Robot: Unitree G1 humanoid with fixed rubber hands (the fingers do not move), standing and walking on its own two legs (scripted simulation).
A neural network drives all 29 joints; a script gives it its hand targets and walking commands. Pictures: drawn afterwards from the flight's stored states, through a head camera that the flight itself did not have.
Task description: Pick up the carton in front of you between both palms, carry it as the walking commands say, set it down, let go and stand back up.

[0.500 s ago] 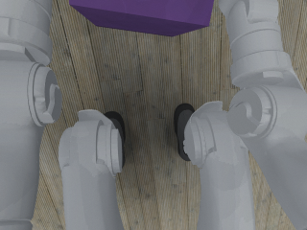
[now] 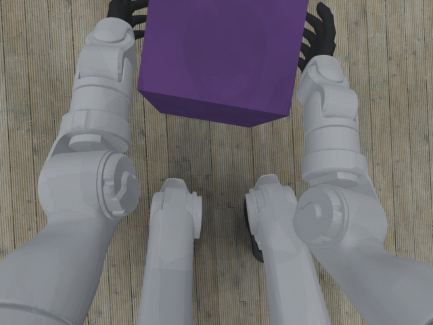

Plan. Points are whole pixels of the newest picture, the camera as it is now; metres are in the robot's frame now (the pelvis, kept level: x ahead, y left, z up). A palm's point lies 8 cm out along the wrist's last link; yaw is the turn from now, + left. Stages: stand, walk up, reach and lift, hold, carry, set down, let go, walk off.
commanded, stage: reach and lift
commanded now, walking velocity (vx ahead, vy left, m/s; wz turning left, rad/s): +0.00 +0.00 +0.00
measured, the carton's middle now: (217, 59) +0.54 +0.01 -0.15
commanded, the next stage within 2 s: none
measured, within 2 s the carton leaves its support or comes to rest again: neither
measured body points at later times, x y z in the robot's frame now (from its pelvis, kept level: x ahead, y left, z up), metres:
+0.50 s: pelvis +0.03 +0.00 +0.11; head +0.26 +0.03 +0.50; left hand +0.52 +0.16 +0.05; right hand +0.50 -0.14 +0.06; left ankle +0.11 +0.12 -0.41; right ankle +0.12 -0.14 -0.41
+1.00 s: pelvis +0.07 -0.01 +0.25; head +0.19 +0.01 +0.68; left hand +0.46 +0.15 +0.21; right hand +0.45 -0.15 +0.21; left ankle +0.11 +0.12 -0.41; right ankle +0.12 -0.14 -0.41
